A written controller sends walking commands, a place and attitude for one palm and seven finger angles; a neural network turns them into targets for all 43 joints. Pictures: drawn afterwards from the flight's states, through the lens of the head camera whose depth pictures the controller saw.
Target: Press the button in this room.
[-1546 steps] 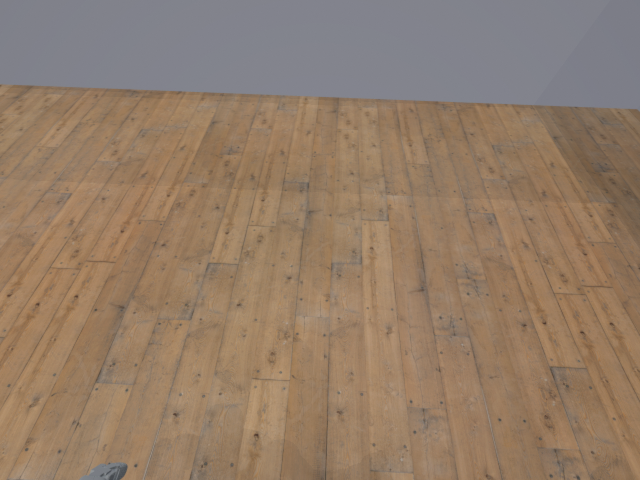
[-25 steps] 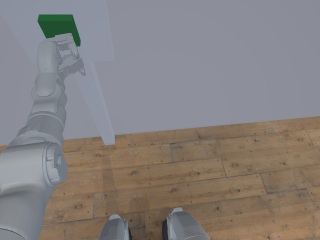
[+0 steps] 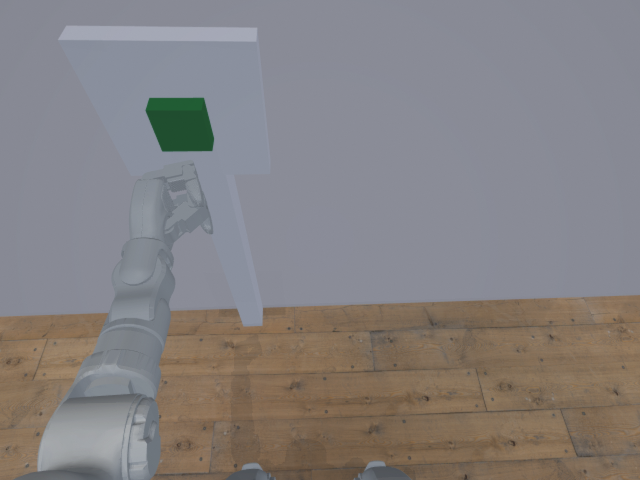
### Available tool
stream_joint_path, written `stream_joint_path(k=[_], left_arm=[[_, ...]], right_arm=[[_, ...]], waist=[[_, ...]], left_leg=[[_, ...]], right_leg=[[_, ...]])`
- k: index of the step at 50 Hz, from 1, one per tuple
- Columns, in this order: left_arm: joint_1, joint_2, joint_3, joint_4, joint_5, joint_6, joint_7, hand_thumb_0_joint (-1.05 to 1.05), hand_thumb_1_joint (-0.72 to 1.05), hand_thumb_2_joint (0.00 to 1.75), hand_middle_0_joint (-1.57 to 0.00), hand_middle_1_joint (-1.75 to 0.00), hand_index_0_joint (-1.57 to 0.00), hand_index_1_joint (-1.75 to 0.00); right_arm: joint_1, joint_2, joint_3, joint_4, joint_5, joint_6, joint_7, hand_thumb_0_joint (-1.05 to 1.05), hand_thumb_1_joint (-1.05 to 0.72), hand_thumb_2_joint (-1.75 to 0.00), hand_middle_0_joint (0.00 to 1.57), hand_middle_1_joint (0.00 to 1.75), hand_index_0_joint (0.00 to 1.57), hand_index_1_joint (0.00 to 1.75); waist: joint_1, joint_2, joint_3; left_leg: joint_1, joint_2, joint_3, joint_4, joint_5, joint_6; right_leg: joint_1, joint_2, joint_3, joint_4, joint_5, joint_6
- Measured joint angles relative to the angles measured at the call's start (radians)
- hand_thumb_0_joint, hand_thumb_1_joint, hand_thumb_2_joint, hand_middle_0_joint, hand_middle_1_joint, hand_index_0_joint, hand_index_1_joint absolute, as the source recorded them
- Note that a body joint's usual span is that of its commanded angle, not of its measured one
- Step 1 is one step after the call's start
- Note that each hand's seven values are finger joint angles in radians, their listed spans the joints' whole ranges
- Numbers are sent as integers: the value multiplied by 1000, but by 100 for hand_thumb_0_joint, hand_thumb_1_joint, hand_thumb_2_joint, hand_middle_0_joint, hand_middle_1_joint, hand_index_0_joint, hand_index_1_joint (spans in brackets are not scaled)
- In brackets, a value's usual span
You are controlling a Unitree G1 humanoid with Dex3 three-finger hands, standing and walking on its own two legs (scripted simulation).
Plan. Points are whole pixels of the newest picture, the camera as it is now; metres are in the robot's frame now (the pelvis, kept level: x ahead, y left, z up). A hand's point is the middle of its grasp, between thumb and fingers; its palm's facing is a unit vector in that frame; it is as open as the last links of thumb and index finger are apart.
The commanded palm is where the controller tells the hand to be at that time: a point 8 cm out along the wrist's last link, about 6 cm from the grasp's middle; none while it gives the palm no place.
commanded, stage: pull the fist back off the button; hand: left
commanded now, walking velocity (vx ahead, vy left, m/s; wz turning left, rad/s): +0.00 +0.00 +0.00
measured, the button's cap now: (182, 123) +0.55 +0.17 +0.11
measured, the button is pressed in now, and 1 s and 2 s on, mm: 0 0 0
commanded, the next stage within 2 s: draw the hand back to the body in 0.22 s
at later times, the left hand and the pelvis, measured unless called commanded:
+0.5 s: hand (199, 228) +0.39 +0.13 +0.10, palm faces +0.01 -1.00 -0.02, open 3.1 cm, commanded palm +0.34 +0.20 +0.11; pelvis -0.01 -0.02 +0.01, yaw +1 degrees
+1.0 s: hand (102, 317) +0.26 +0.19 +0.15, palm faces +0.20 -0.96 -0.21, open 3.1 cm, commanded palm +0.22 +0.24 +0.16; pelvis -0.01 -0.01 +0.04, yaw +2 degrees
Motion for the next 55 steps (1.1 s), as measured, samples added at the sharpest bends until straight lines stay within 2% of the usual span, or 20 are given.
stream_joint_path(k=[9,20,23,30,37,42,45,48,51,55], left_arm=[[124,-50,-70,-148,-15,20,8,2,90,90,-130,-150,-130,-150],[79,-34,-64,-106,-12,22,6,2,90,90,-130,-150,-130,-150],[141,-28,-51,-180,-29,32,-14,2,90,90,-130,-150,-129,-150],[326,-18,-56,-367,-78,109,-52,2,90,90,-130,-150,-129,-150],[476,-14,-60,-551,-113,151,-81,2,90,90,-130,-150,-130,-150],[555,-8,-66,-653,-132,209,-111,2,90,90,-130,-150,-130,-150],[611,15,-97,-742,-52,246,-17,2,90,90,-130,-150,-130,-150],[674,24,-122,-829,3,273,72,2,90,90,-130,-150,-130,-150],[732,22,-135,-903,33,291,125,2,90,90,-130,-150,-130,-150],[803,21,-131,-985,54,307,158,2,89,90,-130,-150,-130,-150]], right_arm=[[-50,4,-1,-8,8,-14,-8,1,-91,-90,20,30,20,30],[-79,4,11,3,7,-32,-28,1,-91,-90,21,30,21,30],[-60,2,10,-5,14,-27,-29,1,-91,-90,20,30,21,30],[-29,-8,14,-21,36,-25,-46,1,-91,-90,20,30,20,30],[-69,-13,18,-22,44,-68,-69,2,-91,-90,20,30,20,30],[-116,-17,28,-36,50,-103,-82,2,-91,-90,20,30,20,30],[-157,-8,35,-29,39,-113,-102,2,-91,-90,20,30,20,30],[-184,2,43,-25,29,-115,-115,2,-91,-90,20,30,20,30],[-196,9,52,-21,17,-115,-120,1,-91,-90,20,30,20,30],[-201,20,62,-12,4,-110,-118,1,-90,-90,20,30,20,30]], waist=[[31,4,1],[31,-1,19],[32,4,15],[47,16,22],[74,19,37],[94,23,43],[107,18,65],[119,15,88],[131,15,106],[142,18,122]], left_leg=[[52,-6,-10,-22,4,-7],[56,-9,-23,-23,22,-19],[87,-5,-11,-46,28,-20],[193,-5,-5,-125,55,-22],[278,-10,-11,-182,81,-23],[328,-17,-19,-210,94,-21],[386,-20,-17,-257,114,-22],[451,-25,-16,-322,141,-18],[510,-29,-16,-381,166,-15],[573,-34,-16,-444,189,-13]], right_leg=[[52,-5,-10,-11,-7,-6],[54,-7,-22,2,-2,-19],[77,-2,-11,-15,5,-21],[177,1,-5,-86,30,-21],[266,-2,-12,-143,52,-22],[322,-7,-20,-174,63,-19],[377,-9,-18,-217,80,-18],[442,-10,-18,-281,107,-15],[502,-12,-19,-342,132,-12],[567,-14,-19,-406,156,-8]])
